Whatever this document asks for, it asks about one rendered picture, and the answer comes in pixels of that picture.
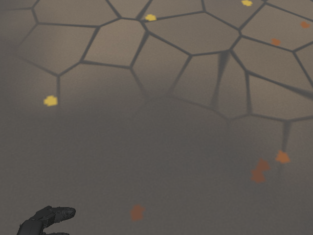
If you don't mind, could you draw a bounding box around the left robot hand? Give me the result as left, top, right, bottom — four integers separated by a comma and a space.
17, 206, 76, 235

